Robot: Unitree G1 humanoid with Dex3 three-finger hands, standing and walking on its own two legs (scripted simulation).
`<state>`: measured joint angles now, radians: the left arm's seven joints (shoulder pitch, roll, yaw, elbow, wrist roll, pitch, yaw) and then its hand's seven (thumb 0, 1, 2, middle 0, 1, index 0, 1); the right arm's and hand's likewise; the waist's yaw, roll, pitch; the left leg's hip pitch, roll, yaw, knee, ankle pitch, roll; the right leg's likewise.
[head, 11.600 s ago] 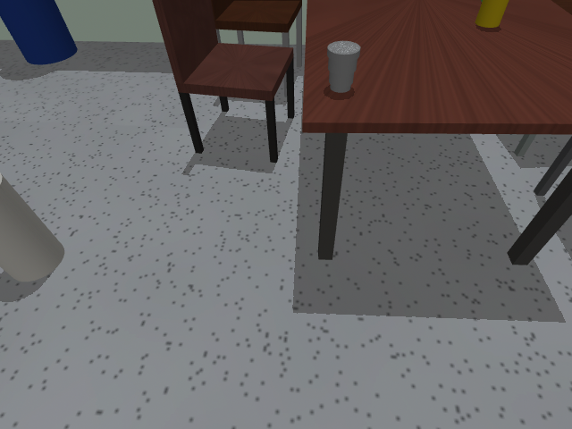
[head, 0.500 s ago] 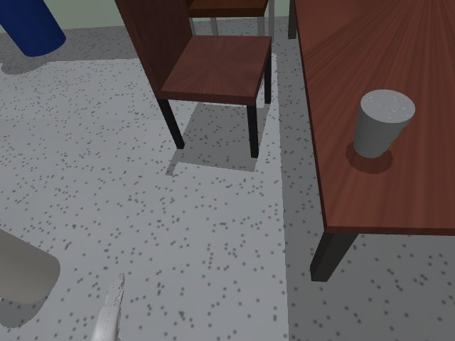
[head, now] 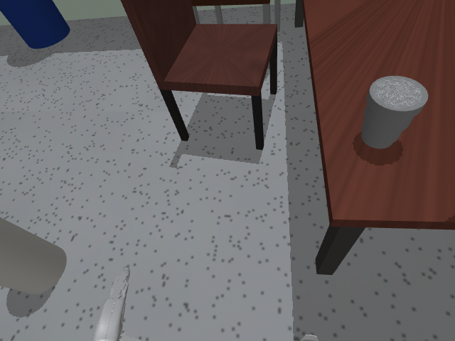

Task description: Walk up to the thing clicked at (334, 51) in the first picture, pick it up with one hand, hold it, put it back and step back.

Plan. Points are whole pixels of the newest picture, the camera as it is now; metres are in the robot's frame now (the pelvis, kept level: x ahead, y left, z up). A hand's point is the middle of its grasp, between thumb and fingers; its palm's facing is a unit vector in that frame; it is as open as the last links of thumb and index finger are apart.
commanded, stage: close in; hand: right
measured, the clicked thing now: (386, 117) +0.51 -0.23 +0.06
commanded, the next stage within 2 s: rest palm in 0.62 s
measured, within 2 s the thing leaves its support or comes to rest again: leaves its support in 1.88 s
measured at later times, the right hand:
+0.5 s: hand (412, 120) +0.49 -0.26 +0.08, palm faces +0.24 +0.97 +0.04, open 17.8 cm
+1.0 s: hand (386, 114) +0.50 -0.22 +0.08, palm faces +0.25 +0.97 +0.03, open 17.1 cm
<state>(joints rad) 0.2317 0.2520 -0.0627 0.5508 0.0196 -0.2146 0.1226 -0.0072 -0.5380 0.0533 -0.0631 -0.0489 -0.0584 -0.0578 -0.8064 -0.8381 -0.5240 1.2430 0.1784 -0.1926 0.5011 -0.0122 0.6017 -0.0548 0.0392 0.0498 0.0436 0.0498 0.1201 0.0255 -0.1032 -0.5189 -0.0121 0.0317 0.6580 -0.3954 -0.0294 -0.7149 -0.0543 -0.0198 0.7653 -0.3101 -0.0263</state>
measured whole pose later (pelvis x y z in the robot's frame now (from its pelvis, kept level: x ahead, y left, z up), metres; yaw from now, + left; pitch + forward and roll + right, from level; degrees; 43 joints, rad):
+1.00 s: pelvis -0.02 +0.01 -0.03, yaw +2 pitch +19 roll +4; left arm 0.33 0.24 0.02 0.20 0.03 -0.04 -0.03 -0.01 -0.53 0.05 -0.06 -0.05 -0.06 -0.05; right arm -0.92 -0.55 -0.49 1.18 0.04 -0.28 0.05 -0.01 0.58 -0.06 0.19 0.13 0.19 0.13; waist 0.18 -0.01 -0.13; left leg -0.74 -0.04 0.02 0.89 -0.48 -0.02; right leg -0.91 -0.08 -0.02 0.95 -0.37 -0.02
